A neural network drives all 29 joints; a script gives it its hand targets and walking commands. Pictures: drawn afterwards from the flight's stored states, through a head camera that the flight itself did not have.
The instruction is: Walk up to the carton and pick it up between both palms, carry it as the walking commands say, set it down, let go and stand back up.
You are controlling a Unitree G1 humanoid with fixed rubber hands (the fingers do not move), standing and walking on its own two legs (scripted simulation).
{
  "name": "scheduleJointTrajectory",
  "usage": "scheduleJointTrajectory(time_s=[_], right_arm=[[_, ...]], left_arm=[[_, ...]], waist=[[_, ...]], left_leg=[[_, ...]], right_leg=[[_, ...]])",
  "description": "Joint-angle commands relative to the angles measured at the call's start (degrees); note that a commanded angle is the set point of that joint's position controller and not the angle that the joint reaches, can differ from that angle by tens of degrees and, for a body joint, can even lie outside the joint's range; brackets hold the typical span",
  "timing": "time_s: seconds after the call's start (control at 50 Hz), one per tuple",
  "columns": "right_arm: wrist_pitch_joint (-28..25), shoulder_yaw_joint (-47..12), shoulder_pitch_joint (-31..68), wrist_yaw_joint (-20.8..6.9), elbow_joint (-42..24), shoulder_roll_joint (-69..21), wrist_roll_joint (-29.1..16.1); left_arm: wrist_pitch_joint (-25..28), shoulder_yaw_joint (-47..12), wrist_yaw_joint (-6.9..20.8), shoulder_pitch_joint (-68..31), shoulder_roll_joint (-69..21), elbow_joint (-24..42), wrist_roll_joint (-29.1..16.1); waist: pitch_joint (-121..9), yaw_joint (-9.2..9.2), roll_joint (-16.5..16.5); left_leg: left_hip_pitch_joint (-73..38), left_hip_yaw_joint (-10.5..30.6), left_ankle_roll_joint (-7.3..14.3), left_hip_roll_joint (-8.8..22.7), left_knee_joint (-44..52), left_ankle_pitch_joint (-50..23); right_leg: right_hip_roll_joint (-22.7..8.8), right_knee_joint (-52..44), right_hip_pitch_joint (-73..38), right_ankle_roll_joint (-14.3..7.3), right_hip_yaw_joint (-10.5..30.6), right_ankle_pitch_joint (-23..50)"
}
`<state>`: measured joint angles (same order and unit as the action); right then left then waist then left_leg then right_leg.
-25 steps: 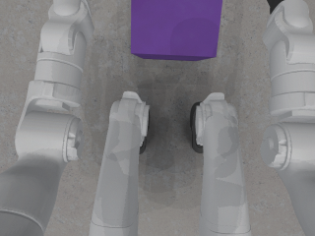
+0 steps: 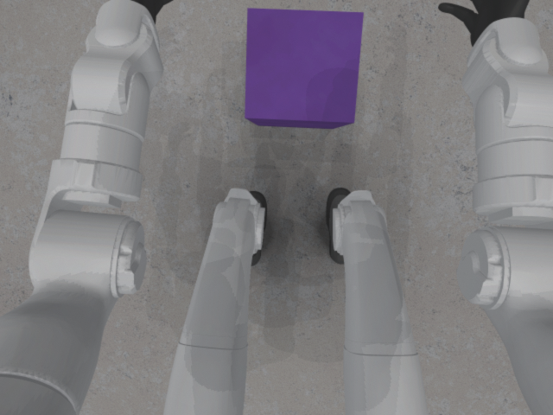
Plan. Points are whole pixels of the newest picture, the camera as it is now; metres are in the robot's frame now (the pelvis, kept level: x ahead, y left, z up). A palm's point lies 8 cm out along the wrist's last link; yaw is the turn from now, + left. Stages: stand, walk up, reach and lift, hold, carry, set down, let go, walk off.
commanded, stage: set down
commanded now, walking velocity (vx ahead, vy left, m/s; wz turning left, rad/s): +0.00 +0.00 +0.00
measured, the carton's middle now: (299, 81) +0.51 -0.01 -0.48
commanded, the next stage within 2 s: let go in 0.18 s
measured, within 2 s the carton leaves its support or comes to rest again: neither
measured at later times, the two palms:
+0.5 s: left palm (68, 46) +0.46 +0.20 -0.03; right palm out of the picture +0.45 -0.21 -0.04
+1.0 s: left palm out of the picture +0.30 +0.22 +0.07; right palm out of the picture +0.30 -0.24 +0.06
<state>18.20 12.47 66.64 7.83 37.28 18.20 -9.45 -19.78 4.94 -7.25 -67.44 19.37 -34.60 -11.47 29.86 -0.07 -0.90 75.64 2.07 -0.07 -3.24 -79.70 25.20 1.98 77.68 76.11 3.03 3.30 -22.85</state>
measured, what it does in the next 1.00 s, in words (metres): rises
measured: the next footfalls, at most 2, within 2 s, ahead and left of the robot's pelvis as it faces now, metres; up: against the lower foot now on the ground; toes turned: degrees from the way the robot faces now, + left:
none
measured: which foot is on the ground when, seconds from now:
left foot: down 0.00-1.00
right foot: down 0.00-1.00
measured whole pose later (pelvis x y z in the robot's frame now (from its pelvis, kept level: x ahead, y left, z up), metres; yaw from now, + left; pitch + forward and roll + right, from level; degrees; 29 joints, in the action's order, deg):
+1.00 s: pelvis +0.13 -0.01 +0.15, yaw +0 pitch +6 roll +1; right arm 1.7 4.7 -8.4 -3.4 31.1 10.1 3.5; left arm -2.6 4.1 1.8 10.1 10.6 -29.2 -0.3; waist -0.5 -0.1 -0.6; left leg 19.8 2.4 -0.1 -2.0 -32.1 18.3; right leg 0.6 33.8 22.2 1.5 4.2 -17.7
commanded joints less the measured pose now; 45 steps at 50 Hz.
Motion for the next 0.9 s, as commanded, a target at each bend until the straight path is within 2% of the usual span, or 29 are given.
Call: scheduleJointTrajectory(time_s=[0.0,0.02,0.04,0.08,0.1,0.12,0.14,0.16,0.2,0.28,0.32,0.34,0.36,0.4,0.42,0.46,0.48,0.52,0.54,0.6,0.62,0.64,0.68,0.72,0.78,0.82,0.84,0.86,0.88], right_arm=[[-3.0,2.8,11.6,-0.5,-8.1,7.5,4.9],[-3.7,4.4,9.1,-0.6,-9.0,7.2,5.5],[-3.7,2.4,8.1,-1.4,-0.5,4.5,5.6],[-5.8,3.7,6.4,-2.7,3.4,2.1,7.1],[-7.1,4.3,7.2,-2.9,0.3,2.3,8.2],[-8.0,5.9,6.2,-2.9,1.2,3.8,10.1],[-8.1,5.9,4.8,-3.3,5.7,2.3,10.3],[-8.8,6.5,5.7,-3.6,4.2,3.3,12.1],[-10.8,7.4,3.7,-4.8,4.0,2.3,12.5],[-11.2,7.6,-10.8,-6.6,7.1,2.5,17.3],[-12.1,5.9,-13.8,-7.4,0.6,1.7,16.6],[-12.1,3.9,-18.0,-7.7,-1.7,1.8,16.3],[-12.7,1.7,-17.6,-8.4,-6.7,1.0,14.3],[-12.9,0.5,-25.5,-9.5,-5.8,0.7,15.3],[-13.5,1.5,-27.1,-9.7,-8.0,2.4,15.5],[-14.3,-0.2,-33.0,-10.1,-13.0,2.0,13.4],[-14.6,-1.3,-33.2,-10.7,-10.6,0.6,12.4],[-15.3,-1.7,-41.1,-11.2,-12.5,-0.5,12.5],[-15.5,-4.0,-43.1,-11.5,-13.9,-2.3,10.8],[-16.4,-2.1,-54.3,-11.3,-14.3,-1.5,12.6],[-17.1,-2.2,-50.4,-10.9,-15.7,-1.5,12.3],[-17.5,-3.2,-55.2,-11.1,-18.0,-2.3,11.7],[-18.4,-4.8,-57.5,-11.1,-17.6,-3.0,11.0],[-18.7,-4.6,-63.9,-11.1,-17.7,-3.2,11.0],[-18.8,-5.5,-71.1,-10.8,-17.3,-3.4,11.1],[-19.0,-7.2,-72.7,-11.1,-17.5,-3.3,10.4],[-19.0,-7.1,-71.7,-11.2,-18.6,-2.8,10.0],[-19.2,-8.0,-73.0,-11.2,-17.6,-3.0,10.0],[-19.1,-7.9,-73.7,-11.1,-17.9,-2.9,10.2]], left_arm=[[2.8,4.0,1.6,-15.8,7.0,6.3,3.0],[3.4,5.2,1.7,-14.8,7.3,7.3,5.0],[3.7,5.8,2.4,-13.2,6.5,-3.1,5.7],[6.0,4.1,3.8,-12.1,2.1,-6.2,6.2],[7.2,5.8,4.1,-12.7,2.4,-3.5,7.3],[8.1,4.9,4.0,-12.9,2.4,-1.9,7.5],[8.8,6.4,3.8,-10.9,2.7,-6.9,9.4],[8.8,8.2,3.8,-10.4,2.0,-7.2,10.5],[10.2,7.3,3.6,-8.7,-1.2,-5.3,10.8],[9.9,6.8,2.9,6.4,-5.2,-5.7,13.6],[11.6,7.2,2.0,10.7,-2.9,2.6,15.4],[11.3,6.3,2.4,14.1,-3.7,3.9,14.5],[12.2,5.8,2.1,13.8,-3.6,9.4,13.8],[11.9,4.3,2.4,24.3,-4.2,6.8,14.3],[13.2,3.3,2.8,22.7,-4.2,12.6,12.4],[14.0,2.3,3.9,27.2,-4.2,16.2,11.9],[14.1,3.0,3.9,28.5,-3.9,12.0,12.2],[15.3,2.8,4.9,34.7,-3.9,15.0,12.6],[15.9,1.3,5.2,37.0,-3.6,16.6,12.1],[17.4,2.5,6.5,46.0,-4.0,17.5,12.4],[17.6,1.7,6.8,45.0,-5.4,13.8,10.8],[18.0,2.2,7.0,51.1,-5.0,14.9,11.5],[18.4,1.8,7.4,56.9,-5.0,9.7,12.0],[19.9,2.0,7.9,59.4,-4.7,15.3,12.4],[19.6,0.4,8.8,68.1,-5.9,13.2,11.5],[20.0,-0.1,9.2,69.9,-5.7,15.1,11.7],[20.1,-0.6,9.2,67.5,-4.6,17.2,11.7],[20.1,-0.9,9.4,70.1,-5.8,16.3,11.0],[20.1,-0.6,9.5,70.7,-4.0,16.7,11.7]], waist=[[-113.1,7.22,1.0],[-115.7,7.24,0.9],[-101.0,5.65,2.9],[-95.0,8.17,-0.9],[-97.4,6.52,0.6],[-99.2,8.83,0.8],[-92.4,6.26,0.5],[-91.4,6.11,2.0],[-89.4,6.30,-1.6],[-87.1,6.34,-1.1],[-91.5,3.44,-0.4],[-92.2,4.81,0.9],[-92.3,4.12,0.3],[-87.8,4.04,1.8],[-89.8,5.71,2.9],[-90.0,5.50,-0.8],[-81.8,3.94,0.0],[-82.7,4.41,0.5],[-82.7,2.81,-0.3],[-80.4,3.66,0.0],[-74.9,3.83,1.5],[-74.6,2.57,1.1],[-67.9,1.60,3.2],[-68.6,1.15,1.9],[-58.8,2.58,5.0],[-52.5,1.11,2.2],[-49.8,2.12,1.5],[-46.7,1.02,2.6],[-43.9,1.96,3.3]], left_leg=[[-32.6,-2.2,-2.1,-2.2,14.4,-17.7],[-36.6,-1.6,-2.1,-2.0,15.4,-18.9],[-30.4,-0.9,-1.9,-1.3,17.0,-15.5],[-28.6,-1.4,-2.4,-1.2,18.6,-15.1],[-30.0,-1.1,-2.4,-1.4,19.1,-15.7],[-31.6,-1.1,-3.2,-1.0,19.7,-15.4],[-28.8,-0.9,-3.1,-0.7,20.3,-16.2],[-27.8,-1.0,-3.2,-1.0,20.7,-15.0],[-28.6,-1.3,-3.6,-1.2,21.5,-20.4],[-35.6,-0.5,-4.5,-0.3,26.0,-25.1],[-41.4,0.2,-4.5,-0.3,26.6,-33.0],[-43.2,-0.2,-4.3,-0.4,26.8,-32.7],[-43.4,0.4,-3.7,-0.5,27.2,-35.4],[-42.7,-0.1,-3.4,-0.5,30.2,-33.3],[-43.6,0.6,-3.2,-0.1,29.5,-36.8],[-47.0,0.9,-3.0,0.3,30.2,-39.7],[-43.7,1.2,-2.4,0.5,31.3,-40.0],[-45.2,1.1,-2.3,0.5,32.9,-37.8],[-47.0,1.4,-2.1,0.4,33.2,-40.4],[-47.7,-0.1,-2.2,-0.2,36.6,-40.3],[-45.0,-0.1,-2.0,0.0,37.4,-38.9],[-49.6,-0.1,-1.6,-0.4,39.1,-41.2],[-48.7,-0.1,-1.2,-0.1,41.3,-37.3],[-52.8,-0.5,-1.0,-0.2,43.3,-38.3],[-55.2,-0.8,-0.6,0.5,47.7,-29.9],[-56.0,-1.3,-1.0,0.4,50.3,-29.4],[-59.3,-1.1,-0.9,0.4,50.9,-26.6],[-58.5,-1.4,-1.0,0.5,51.7,-26.9],[-59.6,-1.7,-0.6,0.5,52.4,-25.1]], right_leg=[[3.0,-13.4,-34.6,-1.2,-5.8,18.7],[3.0,-14.8,-36.2,-0.7,-6.2,19.5],[2.2,-15.9,-29.7,-0.7,-6.2,14.3],[1.9,-18.0,-28.2,-1.2,-5.8,13.8],[1.8,-18.4,-30.2,-1.2,-5.4,14.3],[2.3,-18.9,-29.7,-1.2,-6.5,14.2],[1.9,-18.6,-26.3,-1.0,-5.7,14.0],[2.2,-19.2,-27.4,-0.9,-6.1,13.3],[2.7,-19.3,-26.6,-1.5,-5.9,17.8],[3.2,-22.4,-26.2,-1.6,-7.3,18.6],[3.4,-23.4,-30.4,-1.6,-6.8,23.9],[3.1,-24.7,-32.0,-1.8,-6.6,24.2],[2.9,-25.2,-33.2,-2.2,-5.8,27.7],[2.0,-28.2,-36.7,-2.4,-4.7,27.6],[2.6,-27.8,-38.6,-2.6,-4.5,31.3],[2.2,-28.9,-41.4,-2.5,-4.1,34.5],[1.9,-29.9,-38.1,-2.7,-3.3,33.3],[1.6,-31.0,-43.5,-2.5,-2.9,33.6],[1.6,-31.1,-45.0,-2.3,-2.8,35.4],[1.2,-34.2,-54.9,-1.9,-1.7,41.2],[1.1,-34.5,-53.6,-1.8,-1.5,41.1],[1.0,-36.2,-56.1,-1.6,-1.3,42.8],[0.7,-37.8,-58.0,-0.9,-2.1,40.2],[0.8,-39.5,-61.6,-0.8,-1.8,40.6],[0.5,-43.5,-64.5,-0.9,-2.1,34.6],[0.7,-45.7,-65.2,-1.0,-2.4,31.7],[0.7,-47.1,-63.3,-1.3,-2.8,27.1],[0.3,-48.1,-64.2,-1.3,-2.0,28.5],[0.4,-48.6,-65.2,-1.1,-2.5,27.3]])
